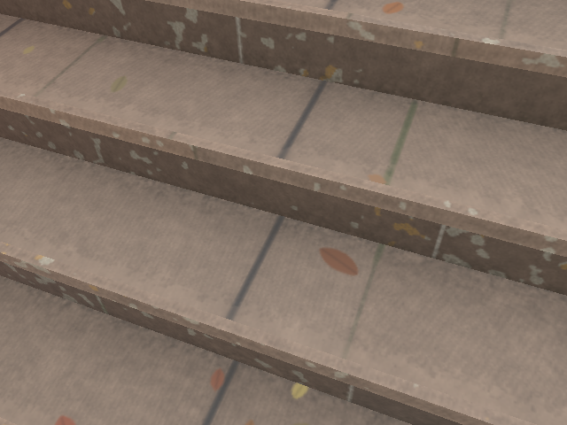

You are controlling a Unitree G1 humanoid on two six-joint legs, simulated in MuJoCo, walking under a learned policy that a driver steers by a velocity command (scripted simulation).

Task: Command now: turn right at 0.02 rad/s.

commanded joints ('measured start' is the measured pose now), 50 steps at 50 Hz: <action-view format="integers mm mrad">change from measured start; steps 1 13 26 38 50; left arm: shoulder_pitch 3 -15 -226 271 213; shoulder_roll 92 141 -149 170 21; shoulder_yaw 15 27 -145 -29 -91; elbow -17 -6 -263 -32 186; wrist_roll -3 -19 -67 26 19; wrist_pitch -21 -37 -100 -63 -113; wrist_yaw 1 20 -72 -3 -54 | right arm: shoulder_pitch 25 77 191 89 -164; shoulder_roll -68 -71 -15 -23 32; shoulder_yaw -19 -27 56 6 107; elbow -31 27 205 130 -91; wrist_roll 4 41 -2 26 21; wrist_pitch -6 -42 -3 -106 -53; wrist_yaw -12 -25 -2 75 30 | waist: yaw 2 -8 61 230 4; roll -34 -108 -4 -199 -73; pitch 3 116 152 -276 -24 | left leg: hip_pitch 40 -54 30 -521 -893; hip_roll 75 16 261 -165 16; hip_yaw -94 -47 -200 -457 -74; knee -73 -2 -305 1316 1317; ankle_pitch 118 -101 -19 2 402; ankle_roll -12 82 129 115 34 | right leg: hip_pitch -59 -159 -1282 92 -343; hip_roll -70 -174 0 -365 -148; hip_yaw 80 264 -5 990 -14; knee -96 -211 1841 -220 -222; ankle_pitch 215 -217 -178 -331 47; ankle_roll -39 -190 -111 -399 -203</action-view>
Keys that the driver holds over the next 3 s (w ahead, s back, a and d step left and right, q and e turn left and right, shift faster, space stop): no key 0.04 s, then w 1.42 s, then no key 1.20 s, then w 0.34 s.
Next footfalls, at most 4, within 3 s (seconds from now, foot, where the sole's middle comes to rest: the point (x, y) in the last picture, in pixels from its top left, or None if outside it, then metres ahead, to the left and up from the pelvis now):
0.70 right None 0.31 -0.09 -0.60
1.30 left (197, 265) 0.73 0.19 -0.43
1.80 right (285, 136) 0.92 -0.01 -0.25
2.52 left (137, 232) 0.82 0.32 -0.43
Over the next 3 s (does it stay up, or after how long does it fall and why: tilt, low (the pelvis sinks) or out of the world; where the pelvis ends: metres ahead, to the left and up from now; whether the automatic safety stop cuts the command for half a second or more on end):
stays up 0.87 0.22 0.37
